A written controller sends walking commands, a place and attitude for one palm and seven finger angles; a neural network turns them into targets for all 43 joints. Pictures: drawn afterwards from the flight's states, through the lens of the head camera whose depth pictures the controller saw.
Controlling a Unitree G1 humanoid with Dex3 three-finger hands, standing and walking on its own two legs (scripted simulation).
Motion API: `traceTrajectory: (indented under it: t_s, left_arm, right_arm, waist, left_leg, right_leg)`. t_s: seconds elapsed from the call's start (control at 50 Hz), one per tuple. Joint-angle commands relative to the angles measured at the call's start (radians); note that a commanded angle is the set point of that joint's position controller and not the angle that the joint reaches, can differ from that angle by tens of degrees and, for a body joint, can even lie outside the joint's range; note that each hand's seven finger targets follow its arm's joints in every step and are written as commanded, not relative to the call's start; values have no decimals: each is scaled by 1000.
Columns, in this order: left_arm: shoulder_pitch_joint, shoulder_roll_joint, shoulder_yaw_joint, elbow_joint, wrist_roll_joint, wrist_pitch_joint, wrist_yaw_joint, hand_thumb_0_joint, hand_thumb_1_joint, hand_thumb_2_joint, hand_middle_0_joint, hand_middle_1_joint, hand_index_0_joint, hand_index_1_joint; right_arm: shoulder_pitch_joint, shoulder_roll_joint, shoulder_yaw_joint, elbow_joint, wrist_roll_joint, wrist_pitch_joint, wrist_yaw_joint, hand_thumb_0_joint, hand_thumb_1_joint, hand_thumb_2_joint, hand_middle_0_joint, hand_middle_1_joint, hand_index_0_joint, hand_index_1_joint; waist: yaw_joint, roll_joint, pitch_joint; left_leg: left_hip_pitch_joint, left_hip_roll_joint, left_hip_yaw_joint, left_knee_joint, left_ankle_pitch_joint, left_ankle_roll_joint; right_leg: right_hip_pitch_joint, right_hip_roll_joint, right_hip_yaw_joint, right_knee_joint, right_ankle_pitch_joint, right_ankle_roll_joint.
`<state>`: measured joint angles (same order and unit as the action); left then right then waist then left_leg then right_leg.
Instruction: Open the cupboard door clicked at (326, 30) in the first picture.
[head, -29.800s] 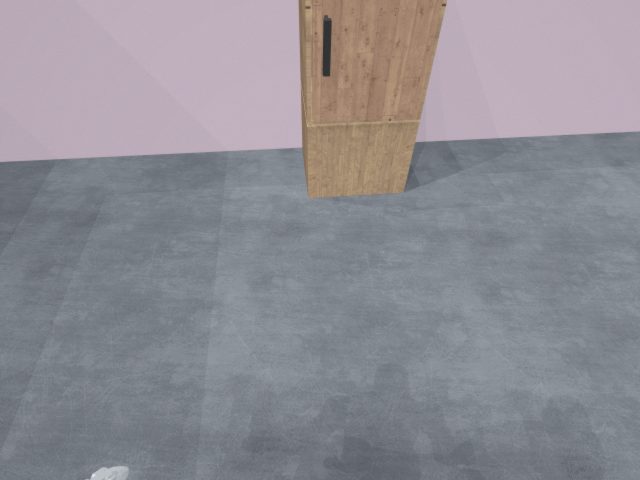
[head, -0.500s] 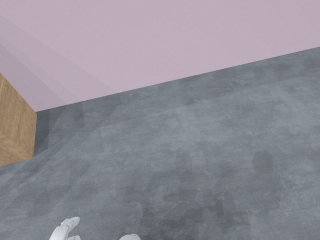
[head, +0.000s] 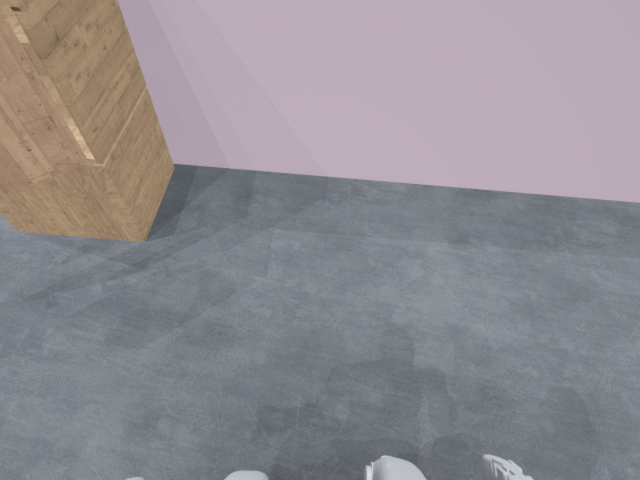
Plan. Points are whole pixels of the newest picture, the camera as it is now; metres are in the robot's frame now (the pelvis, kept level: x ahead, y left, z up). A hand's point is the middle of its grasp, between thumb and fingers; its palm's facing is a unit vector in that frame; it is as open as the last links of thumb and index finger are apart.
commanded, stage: turn to face it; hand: left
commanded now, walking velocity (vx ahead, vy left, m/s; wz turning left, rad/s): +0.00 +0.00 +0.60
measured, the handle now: out of the picture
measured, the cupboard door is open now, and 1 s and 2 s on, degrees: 40 40 40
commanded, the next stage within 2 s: take the last steps up to it in 1.06 s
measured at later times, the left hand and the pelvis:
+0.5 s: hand out of the picture +0.00 +0.17 -0.17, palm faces +0.34 -0.92 -0.21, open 7.4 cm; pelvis +0.01 -0.03 +0.00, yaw +19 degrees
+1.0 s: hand out of the picture -0.01 +0.14 -0.14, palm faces +0.55 -0.79 -0.28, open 7.4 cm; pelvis +0.04 -0.07 +0.01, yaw +34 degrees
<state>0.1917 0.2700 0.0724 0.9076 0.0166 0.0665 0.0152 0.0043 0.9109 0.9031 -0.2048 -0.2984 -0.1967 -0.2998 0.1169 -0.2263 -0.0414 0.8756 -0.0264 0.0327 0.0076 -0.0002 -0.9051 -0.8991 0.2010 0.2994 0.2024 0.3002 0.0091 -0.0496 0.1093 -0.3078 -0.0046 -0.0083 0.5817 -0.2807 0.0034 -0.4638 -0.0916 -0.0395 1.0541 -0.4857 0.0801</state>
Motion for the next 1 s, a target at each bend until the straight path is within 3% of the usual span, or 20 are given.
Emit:
traceTrajectory:
  t_s: [0.0, 0.08, 0.12, 0.16, 0.18, 0.26, 0.34, 0.42, 0.44, 0.46, 0.48, 0.5, 0.6, 0.7, 0.78, 0.8, 0.82, 0.84, 0.92, 0.98]
  left_arm:
    - [-22, 64, 17, -112, -1, -31, -11, 0, 900, 900, -200, -300, -200, -300]
    - [27, 68, 15, -114, -1, -43, -9, 0, 900, 900, -200, -300, -200, -300]
    - [107, 94, 27, -99, -2, -57, -4, 0, 900, 900, -200, -300, -200, -300]
    - [122, 235, 48, -113, 20, -69, 10, 0, 900, 900, -200, -300, -200, -300]
    - [92, 206, 45, -124, 13, -71, 18, 0, 900, 900, -200, -300, -200, -300]
    - [-20, 118, 16, -140, 12, -72, 17, 0, 900, 900, -200, -300, -200, -300]
    - [72, 162, 29, -100, 15, -73, 15, 0, 900, 900, -200, -300, -200, -300]
    - [80, 177, 40, -80, 7, -69, 9, 0, 900, 900, -200, -300, -200, -300]
    - [61, 169, 42, -83, -1, -67, 6, 0, 900, 900, -200, -300, -200, -300]
    - [60, 127, 37, -107, -8, -60, 0, 0, 900, 900, -200, -300, -200, -300]
    - [-6, 59, 8, -154, -8, -56, -4, 0, 900, 900, -200, -300, -200, -300]
    - [-68, 89, 10, -171, 3, -44, 3, 0, 900, 900, -200, -300, -200, -300]
    - [-28, 69, 16, -101, 0, -34, -7, 0, 900, 900, -200, -300, -200, -300]
    - [-32, 51, 8, -107, -2, -35, -6, 0, 900, 900, -200, -300, -200, -300]
    - [73, 65, 12, -83, -5, -54, -2, 0, 900, 900, -200, -300, -200, -300]
    - [110, 103, 24, -77, 0, -65, 4, 0, 900, 900, -200, -300, -200, -300]
    - [128, 191, 41, -76, 15, -73, 12, 0, 900, 900, -200, -300, -200, -300]
    - [117, 221, 37, -86, 15, -72, 10, 0, 900, 900, -200, -300, -200, -300]
    - [6, 101, 9, -99, 7, -77, 18, 0, 900, 900, -200, -300, -200, -300]
    - [85, 116, 13, -60, 12, -83, 17, 0, 900, 900, -200, -300, -200, -300]
  right_arm:
    - [13, -225, -67, -61, -2, -12, -17, 0, -900, -900, 200, 300, 200, 300]
    - [-12, -231, -78, -69, 0, -1, -12, 0, -900, -900, 200, 300, 200, 300]
    - [-39, -203, -78, -85, 9, 3, -9, 0, -900, -900, 200, 300, 200, 300]
    - [-43, -113, -64, -124, 16, -2, 3, 0, -900, -900, 200, 300, 200, 300]
    - [-33, -148, -73, -121, 10, 6, 5, 0, -900, -900, 200, 300, 200, 300]
    - [-24, -99, -57, -70, 11, 21, 23, 0, -900, -900, 200, 300, 200, 300]
    - [-73, -61, -40, -72, 17, 15, 31, 0, -900, -900, 200, 300, 200, 300]
    - [-14, -79, -36, -59, 17, -1, 24, 0, -900, -900, 200, 300, 200, 300]
    - [40, -108, -44, -45, 15, -7, 23, 0, -900, -900, 200, 300, 200, 300]
    - [101, -201, -66, -39, 6, -16, 18, 0, -900, -900, 200, 300, 200, 300]
    - [174, -294, -91, -31, 3, -13, 11, 0, -900, -900, 200, 300, 200, 300]
    - [218, -298, -88, -10, 1, -9, 0, 0, -900, -900, 200, 300, 200, 300]
    - [43, -205, -58, -48, 0, -20, -24, 0, -900, -900, 200, 300, 200, 300]
    - [46, -206, -64, -39, -4, -11, -18, 0, -900, -900, 200, 300, 200, 300]
    - [6, -196, -67, -49, 6, -3, -15, 0, -900, -900, 200, 300, 200, 300]
    - [6, -159, -63, -58, 12, -4, -11, 0, -900, -900, 200, 300, 200, 300]
    - [13, -98, -52, -77, 20, -5, -5, 0, -900, -900, 200, 300, 200, 300]
    - [-7, -109, -53, -93, 14, -5, 0, 0, -900, -900, 200, 300, 200, 300]
    - [6, -92, -49, -29, 10, 17, 8, 0, -900, -900, 200, 300, 200, 300]
    - [-36, -56, -35, -17, 17, 11, 11, 0, -900, -900, 200, 300, 200, 300]
  waist:
    - [-20, 205, -137]
    - [-1, 237, -140]
    - [44, 152, -162]
    - [66, -266, -148]
    - [46, -211, -151]
    - [-14, -183, -99]
    - [37, -153, -126]
    - [12, -142, -174]
    - [-26, -96, -195]
    - [-59, 125, -243]
    - [-103, 356, -222]
    - [-120, 230, -218]
    - [-23, 212, -155]
    - [-27, 210, -144]
    - [22, 188, -169]
    - [41, 96, -179]
    - [46, -166, -179]
    - [54, -207, -158]
    - [-12, -168, -90]
    - [27, -151, -120]
  left_leg:
    - [66, 211, -236, -236, 234, 145]
    - [-15, 183, -287, -189, 177, 127]
    - [-123, 118, -267, -88, 99, 77]
    - [-318, -74, -23, 379, -331, -41]
    - [-283, -13, -66, 546, -318, -32]
    - [-227, 31, 9, 533, -187, -63]
    - [-145, 3, 92, 265, -188, -65]
    - [3, -11, 118, -18, -55, -44]
    - [122, 5, 93, -139, 65, -29]
    - [301, 177, -128, -190, 288, 46]
    - [365, 413, -421, -209, 666, 193]
    - [320, 428, -436, -200, 592, 252]
    - [137, 236, -248, -228, 373, 157]
    - [76, 212, -271, -231, 267, 153]
    - [-35, 155, -272, -129, 258, 104]
    - [-128, 94, -229, -34, 154, 56]
    - [-276, -47, -65, 175, -118, -20]
    - [-261, -55, -35, 410, -343, -30]
    - [-247, 14, -29, 576, -183, -50]
    - [-186, -3, 36, 364, -202, -59]
  right_leg:
    - [19, 23, 16, -115, 44, -3]
    - [187, 81, -13, -356, 102, -12]
    - [370, 58, 5, -594, 217, -23]
    - [398, -387, 450, -838, 198, -208]
    - [313, -405, 410, -817, 217, -257]
    - [280, -234, 78, -720, 531, -201]
    - [386, -251, 15, -662, 696, -192]
    - [395, -249, -45, -532, 729, -143]
    - [322, -240, -76, -442, 672, -104]
    - [121, -160, -136, -252, 408, -38]
    - [-125, -39, -112, -48, -175, 18]
    - [-151, -33, -3, 55, -176, 1]
    - [-67, -6, 42, 30, 49, 0]
    - [63, 46, 9, -214, 42, -9]
    - [318, 83, -11, -536, 221, -24]
    - [433, -2, 77, -674, 244, -46]
    - [492, -252, 346, -765, 290, -142]
    - [376, -395, 408, -791, 379, -246]
    - [311, -221, 139, -720, 597, -217]
    - [415, -209, 76, -674, 806, -206]
